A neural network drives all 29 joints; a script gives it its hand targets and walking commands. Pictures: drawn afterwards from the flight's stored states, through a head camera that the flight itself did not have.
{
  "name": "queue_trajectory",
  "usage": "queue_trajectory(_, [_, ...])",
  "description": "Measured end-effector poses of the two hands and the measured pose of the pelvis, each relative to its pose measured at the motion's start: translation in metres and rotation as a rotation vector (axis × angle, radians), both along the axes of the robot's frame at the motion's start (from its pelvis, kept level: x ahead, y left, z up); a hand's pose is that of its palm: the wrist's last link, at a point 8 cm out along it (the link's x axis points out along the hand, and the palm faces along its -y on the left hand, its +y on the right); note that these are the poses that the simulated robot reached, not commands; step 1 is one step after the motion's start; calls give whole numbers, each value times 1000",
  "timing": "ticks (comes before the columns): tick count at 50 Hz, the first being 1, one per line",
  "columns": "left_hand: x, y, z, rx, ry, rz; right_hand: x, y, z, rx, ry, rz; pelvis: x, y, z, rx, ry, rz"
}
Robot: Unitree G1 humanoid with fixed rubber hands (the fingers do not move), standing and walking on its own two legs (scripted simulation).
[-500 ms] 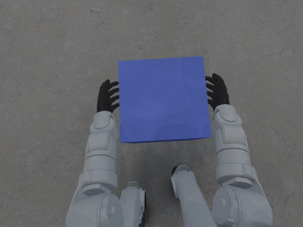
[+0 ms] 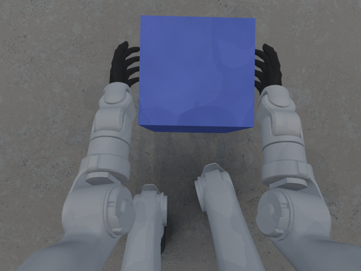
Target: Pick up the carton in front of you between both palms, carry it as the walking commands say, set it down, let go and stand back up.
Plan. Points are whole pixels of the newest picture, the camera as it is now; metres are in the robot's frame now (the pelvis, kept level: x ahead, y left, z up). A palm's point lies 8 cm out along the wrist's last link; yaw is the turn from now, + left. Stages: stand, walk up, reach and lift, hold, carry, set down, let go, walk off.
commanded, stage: set down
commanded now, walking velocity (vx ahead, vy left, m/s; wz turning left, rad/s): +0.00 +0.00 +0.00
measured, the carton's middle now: (192, 88) +0.49 -0.11 -0.18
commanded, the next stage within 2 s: none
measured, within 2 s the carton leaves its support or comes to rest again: rests again in 1.20 s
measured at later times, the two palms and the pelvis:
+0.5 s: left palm (146, 87) +0.54 +0.01 -0.25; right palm (256, 97) +0.45 -0.28 -0.25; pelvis -0.02 +0.01 -0.09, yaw +1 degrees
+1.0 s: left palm (144, 92) +0.54 +0.02 -0.29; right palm (248, 102) +0.44 -0.27 -0.29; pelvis -0.02 +0.01 -0.12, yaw +1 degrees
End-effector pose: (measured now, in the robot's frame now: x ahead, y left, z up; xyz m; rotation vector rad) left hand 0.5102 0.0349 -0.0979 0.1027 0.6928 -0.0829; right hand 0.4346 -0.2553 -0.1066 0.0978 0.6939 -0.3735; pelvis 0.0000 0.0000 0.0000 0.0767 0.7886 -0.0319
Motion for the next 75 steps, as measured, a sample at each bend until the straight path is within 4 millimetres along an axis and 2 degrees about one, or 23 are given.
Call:
queue_trajectory(24, [32, -29, -149, 26, 43, -106, 11, -23, -142, -22, 58, -57, -18, 9, -91, -25, 1, 38])
queue_trajectory(29, [33, -28, -169, 23, 65, -109, 12, -22, -160, -27, 83, -54, -16, 5, -101, -35, -20, 65])
queue_trajectory(36, [38, -23, -180, 22, 56, -122, 18, -19, -165, -32, 80, -48, -14, 5, -110, -55, -17, 81])
queue_trajectory(50, [35, -16, -194, 45, 87, -159, 6, -12, -183, -20, 125, -19, -17, 15, -115, -81, -23, 95])
queue_trajectory(62, [32, -16, -210, 36, 102, -189, 8, -16, -196, -29, 150, 6, -16, 16, -122, -86, -44, 97])
queue_trajectory(75, [33, -17, -212, 8, 85, -215, 10, -17, -198, -16, 144, 27, -18, 16, -129, -95, -61, 96])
